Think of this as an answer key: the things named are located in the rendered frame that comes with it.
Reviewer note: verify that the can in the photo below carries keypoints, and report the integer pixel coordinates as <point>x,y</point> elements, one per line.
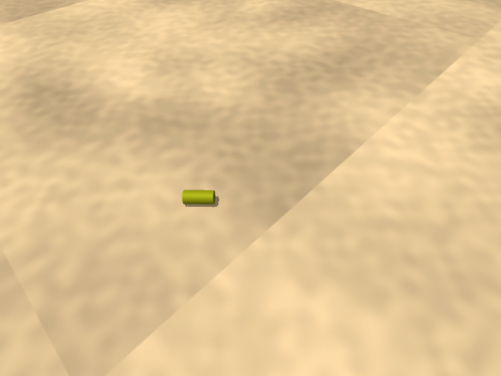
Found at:
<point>198,197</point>

